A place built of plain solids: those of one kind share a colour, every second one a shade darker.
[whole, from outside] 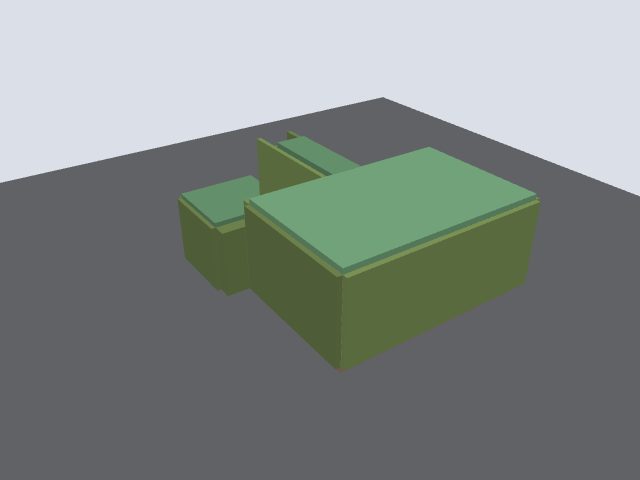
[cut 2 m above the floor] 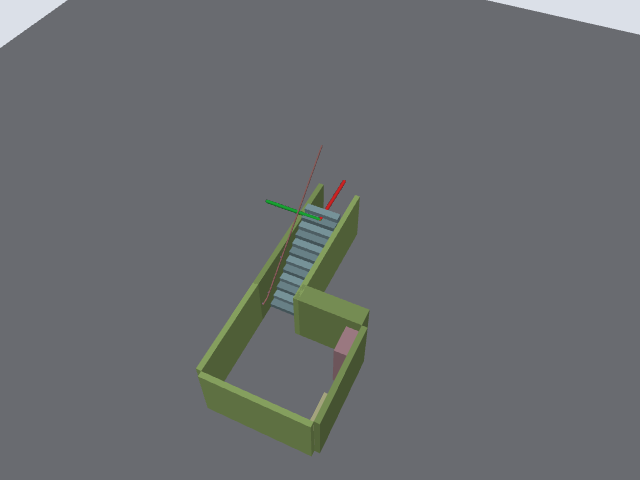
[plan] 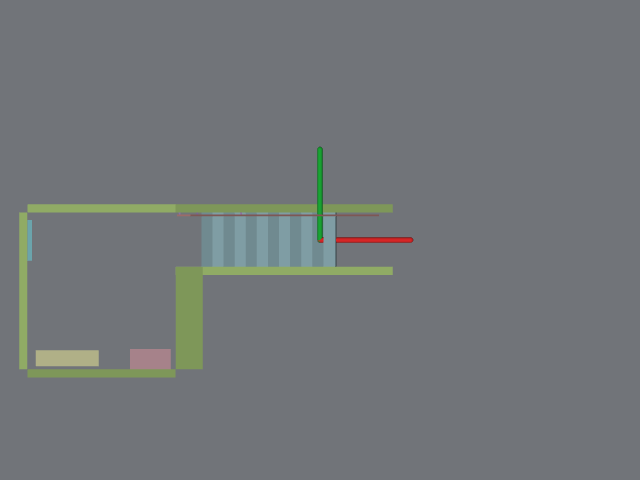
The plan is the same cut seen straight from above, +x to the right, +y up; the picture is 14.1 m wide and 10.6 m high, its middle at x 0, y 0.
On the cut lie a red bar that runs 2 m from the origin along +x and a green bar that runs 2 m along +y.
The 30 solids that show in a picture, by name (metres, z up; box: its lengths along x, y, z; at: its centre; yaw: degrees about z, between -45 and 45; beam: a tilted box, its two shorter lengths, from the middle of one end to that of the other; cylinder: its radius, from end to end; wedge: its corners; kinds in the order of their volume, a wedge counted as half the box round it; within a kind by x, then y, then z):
{
 "wall_1": {"box": [0.18, 3.46, 3.03], "at": [-6.55, -1.12, 1.46]},
 "wall_2": {"box": [3.27, 0.18, 3.03], "at": [-4.83, -2.95, 1.46]},
 "wall_3": {"box": [3.27, 0.18, 3.03], "at": [-4.83, 0.7, 1.46]},
 "wall_4": {"box": [0.18, 2.26, 3.03], "at": [-3.1, -1.72, 1.46]},
 "wall_5": {"box": [0.6, 2.26, 3.03], "at": [-2.89, -1.72, 1.46]},
 "wall_6": {"box": [4.8, 0.18, 6.31], "at": [-0.79, -0.68, 3.11]},
 "wall_7": {"box": [4.8, 0.18, 6.31], "at": [-0.79, 0.7, 3.11]},
 "wall_8": {"box": [0.37, 3.2, 3.07], "at": [1.42, -2.19, 4.73]},
 "wall_9": {"box": [4.85, 0.18, 3.07], "at": [4.03, -3.88, 4.73]},
 "wall_10": {"box": [0.18, 7.58, 3.07], "at": [6.55, 0.0, 4.73]},
 "roof_1": {"box": [3.27, 3.46, 0.2], "at": [-4.83, -1.12, 3.08]},
 "roof_2": {"box": [3.56, 1.2, 0.2], "at": [-0.18, 0.01, 6.36]},
 "roof_3": {"box": [4.85, 7.58, 0.2], "at": [4.03, 0.0, 6.36]},
 "floor_1": {"wedge": [[1.3, -3.79, 3.19], [1.3, 3.79, 3.19], [1.32, -3.79, 2.98], [1.32, 3.79, 2.98], [6.46, -3.79, 2.98], [6.46, -3.79, 3.19], [6.46, 3.79, 2.98], [6.46, 3.79, 3.19]]},
 "tread_1": {"wedge": [[-2.62, -0.59, 0.18], [-2.62, 0.61, 0.18], [-2.59, -0.59, -0.05], [-2.59, 0.61, -0.05], [-2.35, -0.59, 0.18], [-2.35, 0.61, 0.18], [-2.33, -0.59, -0.05], [-2.33, 0.61, -0.05]]},
 "tread_2": {"wedge": [[-2.38, -0.59, 0.37], [-2.37, 0.61, 0.37], [-2.34, -0.59, -0.02], [-2.33, 0.61, -0.02], [-2.11, -0.59, 0.37], [-2.11, 0.61, 0.37], [-2.09, -0.59, 0.17], [-2.09, 0.61, 0.17]]},
 "tread_3": {"wedge": [[-2.13, -0.59, 0.56], [-2.13, 0.61, 0.56], [-2.09, -0.59, 0.17], [-2.09, 0.61, 0.17], [-1.86, -0.59, 0.56], [-1.86, 0.61, 0.56], [-1.84, -0.59, 0.36], [-1.84, 0.61, 0.36]]},
 "tread_4": {"wedge": [[-1.88, -0.59, 0.75], [-1.88, 0.61, 0.75], [-1.84, -0.59, 0.35], [-1.84, 0.61, 0.36], [-1.62, -0.59, 0.75], [-1.62, 0.61, 0.75], [-1.6, -0.59, 0.54], [-1.6, 0.61, 0.54]]},
 "tread_5": {"wedge": [[-1.64, -0.59, 0.94], [-1.64, 0.61, 0.94], [-1.6, -0.59, 0.54], [-1.6, 0.61, 0.54], [-1.37, -0.59, 0.93], [-1.37, 0.61, 0.94], [-1.35, -0.59, 0.73], [-1.35, 0.61, 0.73]]},
 "tread_6": {"wedge": [[-1.39, -0.59, 1.12], [-1.39, 0.61, 1.12], [-1.36, -0.59, 0.73], [-1.36, 0.61, 0.73], [-1.13, -0.59, 1.12], [-1.13, 0.61, 1.12], [-1.11, -0.59, 0.92], [-1.11, 0.61, 0.92]]},
 "tread_7": {"wedge": [[-1.15, -0.59, 1.31], [-1.15, 0.61, 1.31], [-1.11, -0.59, 0.92], [-1.11, 0.61, 0.92], [-0.88, -0.59, 1.31], [-0.88, 0.61, 1.31], [-0.86, -0.59, 1.11], [-0.86, 0.61, 1.11]]},
 "tread_8": {"wedge": [[-0.9, -0.59, 1.5], [-0.9, 0.61, 1.5], [-0.86, -0.59, 1.11], [-0.86, 0.61, 1.11], [-0.64, -0.59, 1.5], [-0.64, 0.61, 1.5], [-0.62, -0.59, 1.3], [-0.62, 0.61, 1.3]]},
 "tread_9": {"wedge": [[-0.66, -0.59, 1.69], [-0.66, 0.61, 1.69], [-0.62, -0.59, 1.29], [-0.62, 0.61, 1.29], [-0.39, -0.59, 1.69], [-0.39, 0.61, 1.69], [-0.37, -0.59, 1.48], [-0.37, 0.61, 1.49]]},
 "tread_10": {"wedge": [[-0.41, -0.59, 1.88], [-0.41, 0.61, 1.88], [-0.38, -0.59, 1.48], [-0.37, 0.61, 1.48], [-0.15, -0.59, 1.87], [-0.15, 0.61, 1.87], [-0.13, -0.59, 1.67], [-0.13, 0.61, 1.67]]},
 "tread_11": {"wedge": [[-0.17, -0.59, 2.06], [-0.17, 0.61, 2.06], [-0.13, -0.59, 1.67], [-0.13, 0.61, 1.67], [0.1, -0.59, 2.06], [0.1, 0.61, 2.06], [0.12, -0.59, 1.86], [0.12, 0.61, 1.86]]},
 "tread_12": {"wedge": [[0.08, -0.59, 2.25], [0.08, 0.61, 2.25], [0.12, -0.59, 1.86], [0.12, 0.61, 1.86], [0.34, -0.59, 2.25], [0.34, 0.61, 2.25], [0.36, -0.59, 2.05], [0.36, 0.61, 2.05]]},
 "lockers_1": {"box": [0.9, 0.45, 1.85], "at": [-3.75, -2.63, 0.88]},
 "guard_rail_1": {"wedge": [[-2.86, 0.52, 0.86], [-2.86, 0.52, 0.91], [-2.86, 0.56, 0.86], [-2.86, 0.56, 0.91], [1.3, 0.52, 4.05], [1.3, 0.52, 4.1], [1.3, 0.56, 4.05], [1.3, 0.56, 4.1]]},
 "bench_1": {"box": [1.4, 0.36, 0.5], "at": [-5.58, -2.61, 0.2]},
 "radiator_1": {"box": [0.1, 0.9, 0.7], "at": [-6.41, -0.01, 0.5]}
}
